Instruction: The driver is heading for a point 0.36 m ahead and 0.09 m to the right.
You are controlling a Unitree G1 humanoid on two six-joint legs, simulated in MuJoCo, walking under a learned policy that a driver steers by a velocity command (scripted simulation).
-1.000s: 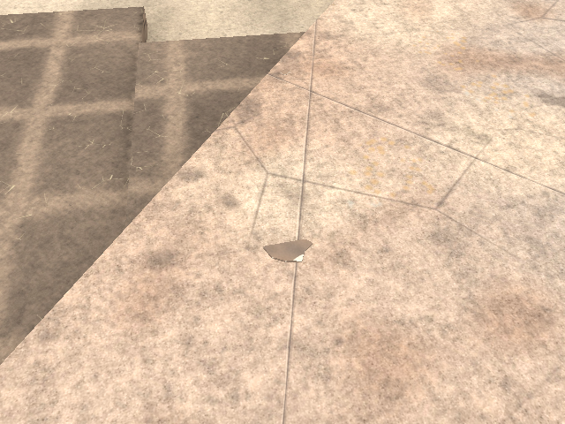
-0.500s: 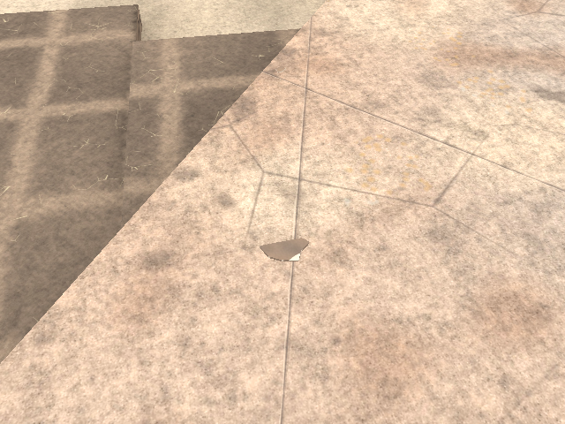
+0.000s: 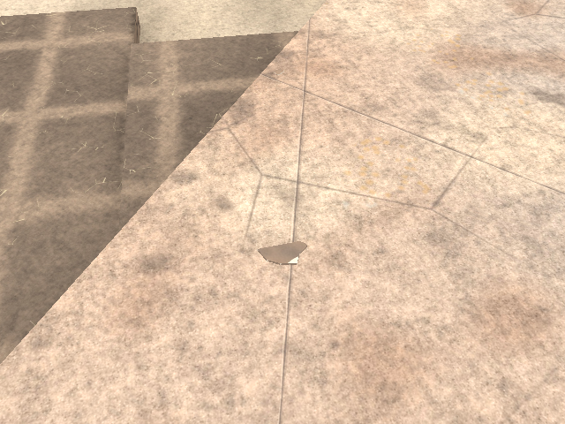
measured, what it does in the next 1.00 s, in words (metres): walks ahead: left foot, then right foot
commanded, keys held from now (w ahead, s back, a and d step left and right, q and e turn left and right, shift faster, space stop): w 0.40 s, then no key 0.60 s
